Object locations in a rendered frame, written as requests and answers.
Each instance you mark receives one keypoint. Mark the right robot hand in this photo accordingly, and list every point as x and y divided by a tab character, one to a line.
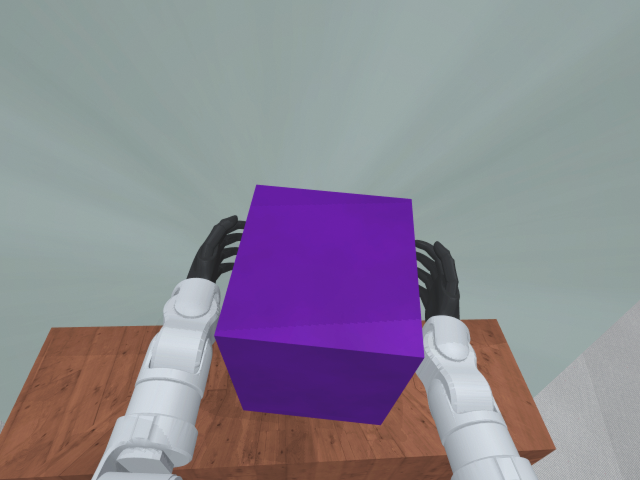
442	294

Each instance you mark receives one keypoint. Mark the pedestal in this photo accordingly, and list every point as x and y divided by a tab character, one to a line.
83	379

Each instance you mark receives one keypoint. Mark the robot left forearm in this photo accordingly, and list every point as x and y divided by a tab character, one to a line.
158	430

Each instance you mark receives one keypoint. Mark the robot right forearm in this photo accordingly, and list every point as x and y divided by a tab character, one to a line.
469	423

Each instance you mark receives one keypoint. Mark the carton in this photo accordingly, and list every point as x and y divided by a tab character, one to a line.
321	317

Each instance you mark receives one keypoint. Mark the left robot hand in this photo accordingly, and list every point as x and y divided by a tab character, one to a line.
207	262

